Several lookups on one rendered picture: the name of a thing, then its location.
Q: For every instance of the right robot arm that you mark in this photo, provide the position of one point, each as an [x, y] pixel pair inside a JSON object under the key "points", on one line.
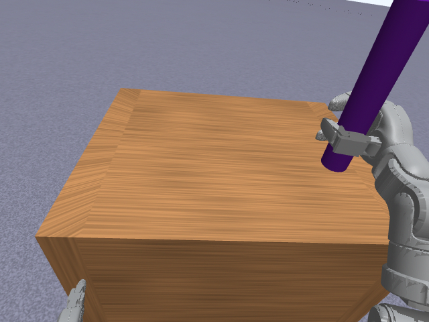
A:
{"points": [[401, 175]]}

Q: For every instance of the can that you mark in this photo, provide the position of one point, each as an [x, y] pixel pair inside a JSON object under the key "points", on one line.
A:
{"points": [[404, 25]]}

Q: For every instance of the right robot hand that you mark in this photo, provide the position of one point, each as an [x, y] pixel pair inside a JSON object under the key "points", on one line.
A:
{"points": [[391, 126]]}

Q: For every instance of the left robot hand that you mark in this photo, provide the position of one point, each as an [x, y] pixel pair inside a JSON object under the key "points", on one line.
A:
{"points": [[75, 304]]}

